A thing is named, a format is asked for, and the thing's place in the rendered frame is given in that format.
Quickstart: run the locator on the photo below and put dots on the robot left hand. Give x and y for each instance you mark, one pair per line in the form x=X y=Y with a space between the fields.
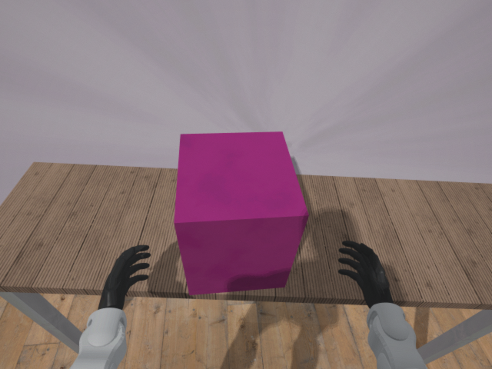
x=119 y=281

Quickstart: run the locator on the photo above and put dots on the right robot forearm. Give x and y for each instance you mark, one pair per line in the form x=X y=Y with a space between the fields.
x=392 y=339

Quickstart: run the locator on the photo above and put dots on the carton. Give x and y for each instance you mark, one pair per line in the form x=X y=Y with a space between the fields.
x=239 y=211

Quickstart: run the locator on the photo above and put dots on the robot right hand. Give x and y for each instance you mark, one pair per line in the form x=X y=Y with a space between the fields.
x=371 y=277

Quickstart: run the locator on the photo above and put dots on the table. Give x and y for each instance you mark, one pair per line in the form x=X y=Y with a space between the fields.
x=63 y=226

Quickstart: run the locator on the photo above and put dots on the left robot forearm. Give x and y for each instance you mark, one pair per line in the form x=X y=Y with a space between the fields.
x=102 y=345

